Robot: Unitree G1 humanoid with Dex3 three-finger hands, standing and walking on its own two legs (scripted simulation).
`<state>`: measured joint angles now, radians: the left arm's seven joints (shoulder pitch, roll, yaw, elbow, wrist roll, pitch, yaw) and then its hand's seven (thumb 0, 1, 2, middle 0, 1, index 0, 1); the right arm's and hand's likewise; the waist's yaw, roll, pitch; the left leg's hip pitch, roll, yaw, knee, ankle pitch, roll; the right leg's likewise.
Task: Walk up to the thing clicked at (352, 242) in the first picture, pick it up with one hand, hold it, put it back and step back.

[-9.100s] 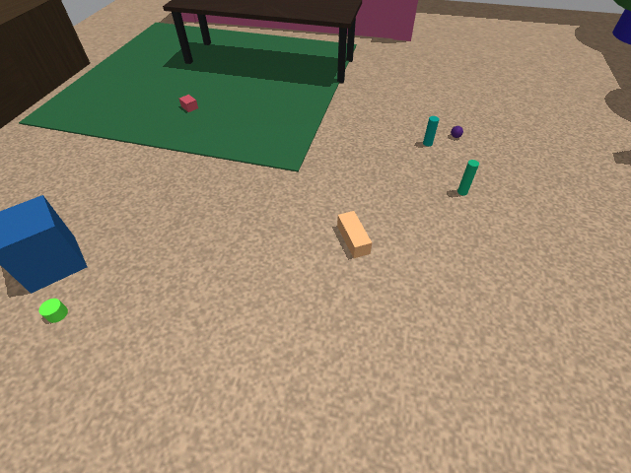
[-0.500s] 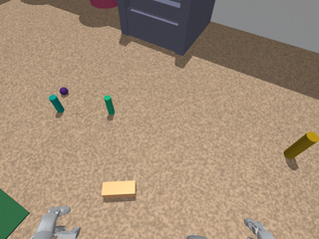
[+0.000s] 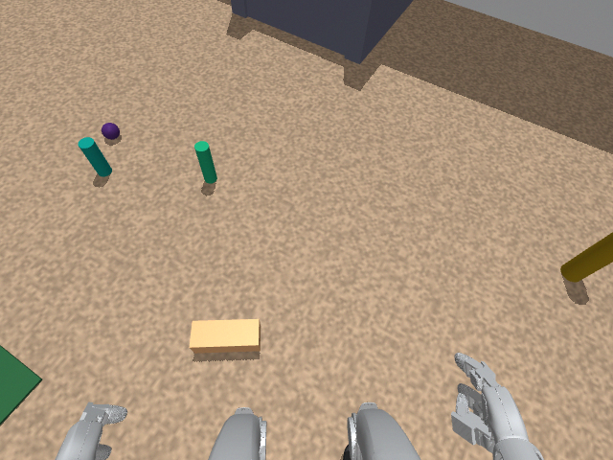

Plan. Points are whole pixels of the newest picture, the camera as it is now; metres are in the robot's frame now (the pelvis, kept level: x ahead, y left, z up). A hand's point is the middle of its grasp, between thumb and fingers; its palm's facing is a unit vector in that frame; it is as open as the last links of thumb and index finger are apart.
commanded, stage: rise first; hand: left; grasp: from above
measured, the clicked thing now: (226, 336) +0.44 +0.21 -0.65
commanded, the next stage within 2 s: none
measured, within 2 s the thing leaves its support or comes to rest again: neither
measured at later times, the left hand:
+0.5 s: hand (154, 405) +0.22 +0.27 -0.31, palm faces -0.44 -0.51 -0.74, open 14.1 cm
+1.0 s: hand (176, 364) +0.32 +0.28 -0.45, palm faces -0.47 -0.13 -0.87, open 14.1 cm
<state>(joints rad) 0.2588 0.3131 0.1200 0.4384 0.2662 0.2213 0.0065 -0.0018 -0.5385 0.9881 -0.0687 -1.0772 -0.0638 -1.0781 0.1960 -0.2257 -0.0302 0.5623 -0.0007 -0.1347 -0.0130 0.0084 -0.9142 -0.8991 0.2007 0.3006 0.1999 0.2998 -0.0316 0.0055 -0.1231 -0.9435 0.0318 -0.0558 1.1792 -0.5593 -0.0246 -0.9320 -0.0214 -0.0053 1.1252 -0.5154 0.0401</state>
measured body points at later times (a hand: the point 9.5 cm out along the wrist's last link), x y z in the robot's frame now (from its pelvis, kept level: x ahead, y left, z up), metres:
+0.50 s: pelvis -0.05 -0.01 -0.16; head +0.14 +0.01 +0.25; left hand +0.25 +0.30 -0.26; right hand +0.15 -0.28 -0.28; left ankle +0.00 +0.13 -0.65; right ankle +0.01 -0.15 -0.65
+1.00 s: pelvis -0.09 +0.00 -0.30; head +0.12 +0.04 +0.09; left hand +0.34 +0.29 -0.39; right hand -0.03 -0.28 -0.42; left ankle +0.00 +0.13 -0.65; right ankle +0.01 -0.15 -0.65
